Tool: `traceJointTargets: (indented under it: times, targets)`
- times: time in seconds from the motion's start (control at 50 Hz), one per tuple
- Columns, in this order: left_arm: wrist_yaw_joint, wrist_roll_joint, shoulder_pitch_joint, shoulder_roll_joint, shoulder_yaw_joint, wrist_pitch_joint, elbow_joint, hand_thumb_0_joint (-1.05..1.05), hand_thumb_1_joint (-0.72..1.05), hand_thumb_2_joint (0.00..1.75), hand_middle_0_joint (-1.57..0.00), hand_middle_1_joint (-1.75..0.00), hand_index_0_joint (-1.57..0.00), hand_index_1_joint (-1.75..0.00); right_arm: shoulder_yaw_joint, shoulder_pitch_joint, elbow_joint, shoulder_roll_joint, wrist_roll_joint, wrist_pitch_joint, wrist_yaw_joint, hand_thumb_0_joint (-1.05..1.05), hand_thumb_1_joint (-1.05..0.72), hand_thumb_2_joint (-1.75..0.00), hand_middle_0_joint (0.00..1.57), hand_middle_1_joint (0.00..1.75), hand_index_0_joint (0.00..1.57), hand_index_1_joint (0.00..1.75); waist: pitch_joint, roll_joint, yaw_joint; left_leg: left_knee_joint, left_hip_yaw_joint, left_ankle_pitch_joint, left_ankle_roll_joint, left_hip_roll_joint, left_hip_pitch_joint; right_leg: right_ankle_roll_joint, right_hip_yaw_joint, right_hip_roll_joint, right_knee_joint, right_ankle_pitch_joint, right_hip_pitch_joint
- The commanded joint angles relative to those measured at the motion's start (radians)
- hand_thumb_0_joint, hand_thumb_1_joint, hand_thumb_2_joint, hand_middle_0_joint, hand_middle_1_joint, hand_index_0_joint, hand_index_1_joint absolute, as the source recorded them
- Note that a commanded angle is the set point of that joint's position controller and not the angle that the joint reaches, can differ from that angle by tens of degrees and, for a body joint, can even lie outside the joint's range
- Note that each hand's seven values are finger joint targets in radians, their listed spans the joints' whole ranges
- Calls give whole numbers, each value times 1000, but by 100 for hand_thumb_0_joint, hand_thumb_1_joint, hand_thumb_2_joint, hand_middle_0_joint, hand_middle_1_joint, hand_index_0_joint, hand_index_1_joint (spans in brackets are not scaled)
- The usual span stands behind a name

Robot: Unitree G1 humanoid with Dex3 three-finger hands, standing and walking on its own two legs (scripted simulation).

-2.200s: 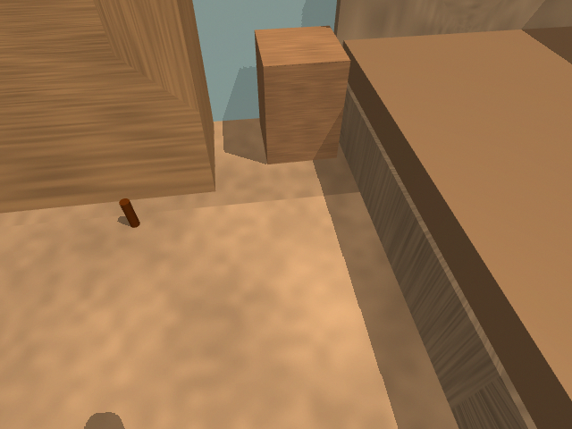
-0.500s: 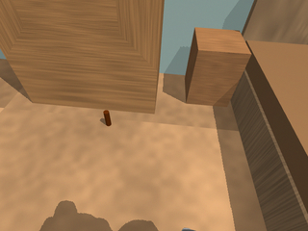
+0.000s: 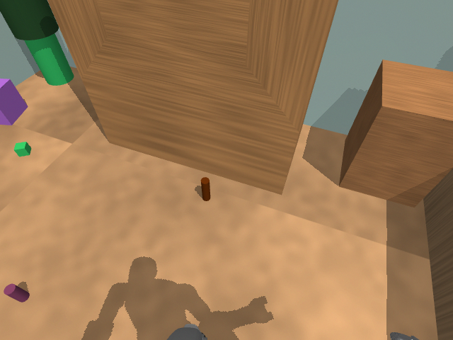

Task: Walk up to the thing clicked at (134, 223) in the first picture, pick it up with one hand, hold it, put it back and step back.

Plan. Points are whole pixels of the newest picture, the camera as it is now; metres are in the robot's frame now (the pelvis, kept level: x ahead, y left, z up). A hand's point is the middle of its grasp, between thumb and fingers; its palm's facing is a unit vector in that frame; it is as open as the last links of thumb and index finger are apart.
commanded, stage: walk up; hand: left
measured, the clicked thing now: (205, 189) +0.91 +0.20 -0.69
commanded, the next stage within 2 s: none
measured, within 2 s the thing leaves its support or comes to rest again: neither
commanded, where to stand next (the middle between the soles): +0.57 -0.01 m, yaw +0 degrees
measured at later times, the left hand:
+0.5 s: hand (120, 269) +0.27 +0.27 -0.13, palm faces -0.06 -0.91 -0.40, open 7.4 cm
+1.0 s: hand (135, 231) +0.38 +0.27 -0.16, palm faces +0.00 -0.94 -0.35, open 7.4 cm
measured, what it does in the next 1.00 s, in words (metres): walks ahead: left foot, then right foot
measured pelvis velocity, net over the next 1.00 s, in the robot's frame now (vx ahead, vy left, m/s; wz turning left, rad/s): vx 0.37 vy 0.00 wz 0.04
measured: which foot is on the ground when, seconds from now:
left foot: up 0.00-0.04, down 0.06-0.52, up 0.54-0.92, down 0.94-1.00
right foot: down 0.00-0.08, up 0.10-0.48, down 0.50-0.96, up 0.98-1.00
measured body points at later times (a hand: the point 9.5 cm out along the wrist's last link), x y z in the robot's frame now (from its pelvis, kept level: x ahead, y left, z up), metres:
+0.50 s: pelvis +0.20 -0.02 -0.01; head +0.21 -0.03 +0.44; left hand +0.28 +0.31 -0.10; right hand +0.23 -0.34 -0.13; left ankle +0.14 +0.12 -0.73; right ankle +0.31 -0.14 -0.74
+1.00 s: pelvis +0.37 +0.00 -0.01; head +0.38 +0.01 +0.44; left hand +0.38 +0.32 -0.13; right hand +0.47 -0.33 -0.10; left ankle +0.44 +0.11 -0.73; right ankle +0.31 -0.14 -0.71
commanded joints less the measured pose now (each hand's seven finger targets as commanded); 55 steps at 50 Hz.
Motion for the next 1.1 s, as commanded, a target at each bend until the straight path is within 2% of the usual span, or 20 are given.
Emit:
traceJointTargets:
  times: [0.0,0.02,0.06,0.1,0.18,0.28,0.38,0.44,0.46,0.48,0.5,0.52,0.62,0.76,0.9,0.92,0.94,0.96,1.02,1.08]
  targets:
    - [24,-8,-64,261,73,-17,-101,0,90,90,-20,-30,-20,-30,-68,79,-50,-181,-4,-36,-10,0,-90,-90,20,30,20,30,-86,-24,-112,-86,60,24,44,-48,333,-164,98,-205,70,351,-192]
    - [28,-11,-19,215,53,-10,-97,0,90,90,-20,-30,-20,-30,-83,191,-20,-217,-15,-45,-21,0,-90,-90,20,30,20,30,-156,80,-155,-127,20,-83,86,-63,486,-140,49,-143,337,389,-253]
    - [30,-28,42,161,40,0,-111,0,90,90,-20,-30,-20,-30,-116,262,-60,-361,-3,-54,-47,0,-90,-90,20,30,20,30,-239,258,-165,-348,-746,-271,259,342,679,-61,121,69,755,-169,-646]
    - [33,-17,-16,245,43,11,-79,0,90,90,-20,-30,-20,-30,-103,159,-76,-310,41,-53,-58,0,-90,-90,20,30,20,30,-118,31,-126,-362,-546,-224,224,298,455,-70,275,-40,794,-68,-598]
    - [9,-15,61,201,51,22,-14,0,90,90,-20,-30,-20,-30,-62,85,-80,-236,22,-73,-59,0,-90,-90,20,30,20,30,-36,109,-67,-384,-221,10,180,175,231,-33,230,-81,602,44,-449]
    - [-12,-1,-67,177,53,24,-52,0,90,90,-20,-30,-20,-30,-72,124,-84,-259,16,-84,-58,0,-90,-90,20,30,20,30,-4,132,-97,-414,-198,-92,226,186,251,-10,197,-94,387,99,-491]
    - [-24,-4,-158,162,58,9,-60,0,90,90,-20,-30,-20,-30,-69,115,-90,-259,15,-74,-55,0,-90,-90,20,30,20,30,-9,109,-103,-374,-162,-133,185,165,200,-30,155,-40,177,198,-347]
    - [-14,-2,-75,170,69,-5,-25,0,90,90,-20,-30,-20,-30,-58,99,-97,-242,11,-64,-58,0,-90,-90,20,30,20,30,-69,51,-42,-206,-130,-41,146,153,170,-41,135,9,86,192,-137]
    - [-2,-1,4,204,84,-16,-2,0,90,90,-20,-30,-20,-30,-39,130,-95,-195,8,-62,-62,0,-90,-90,20,30,20,30,-128,-51,-5,-19,-83,33,118,103,127,-59,170,10,43,131,21]
    - [11,8,93,264,105,-27,8,0,90,90,-20,-30,-20,-30,-17,172,-99,-131,12,-63,-61,0,-90,-90,20,30,20,30,-191,-254,29,279,6,-41,79,5,29,-98,383,-142,-89,-42,136]
    - [15,-4,85,351,116,-28,-6,0,90,90,-20,-30,-20,-30,-15,172,-105,-141,15,-61,-64,0,-90,-90,20,30,20,30,-158,-347,21,438,52,-311,30,-113,-210,-211,793,-357,-235,-165,198]
    - [15,-14,46,339,105,-22,-21,0,90,90,-20,-30,-20,-30,-34,126,-79,-215,1,-49,-77,0,-90,-90,20,30,20,30,-103,-211,15,518,-44,-339,30,-45,-220,-272,832,-402,-215,-176,101]
    - [20,-18,-82,246,70,-16,-53,0,90,90,-20,-30,-20,-30,-39,209,8,-197,5,-32,-48,0,-90,-90,20,30,20,30,-30,-191,-66,366,-44,-115,12,19,-65,-206,400,-190,-234,-40,-144]
    - [10,-9,-53,259,77,-14,-83,0,90,90,-20,-30,-20,-30,-45,75,-25,-170,-13,-33,-27,0,-90,-90,20,30,20,30,-3,-154,-30,51,6,-41,-22,31,-10,-228,339,-201,-240,-106,-169]
    - [10,-7,-78,223,43,3,-99,0,90,90,-20,-30,-20,-30,-63,176,10,-195,-10,-63,-43,0,-90,-90,20,30,20,30,-50,-32,-122,-125,40,-80,19,-34,393,-156,240,-143,53,9,-348]
    - [13,-11,-55,173,26,3,-102,0,90,90,-20,-30,-20,-30,-78,258,25,-248,-15,-71,-55,0,-90,-90,20,30,20,30,-100,130,-160,-228,-131,-243,67,59,519,-116,167,-69,331,119,-435]
    - [12,-28,-41,125,19,6,-106,0,90,90,-20,-30,-20,-30,-99,297,1,-335,-21,-77,-61,0,-90,-90,20,30,20,30,-100,291,-171,-397,-612,-359,179,317,611,-52,120,92,578,-111,-671]
    - [33,-16,-69,221,45,15,-79,0,90,90,-20,-30,-20,-30,-105,286,-3,-350,9,-72,-60,0,-90,-90,20,30,20,30,-72,166,-172,-391,-691,-291,280,394,543,-61,235,33,669,-203,-666]
    - [33,-30,-33,205,37,17,-37,0,90,90,-20,-30,-20,-30,-64,189,-35,-253,13,-71,-74,0,-90,-90,20,30,20,30,-38,86,-101,-322,-326,112,213,262,428,-61,295,-22,641,-75,-573]
    - [16,-22,-10,186,36,26,-22,0,90,90,-20,-30,-20,-30,-58,141,-55,-243,9,-70,-76,0,-90,-90,20,30,20,30,-45,157,-87,-325,-163,158,205,198,328,-29,225,-31,511,-15,-469]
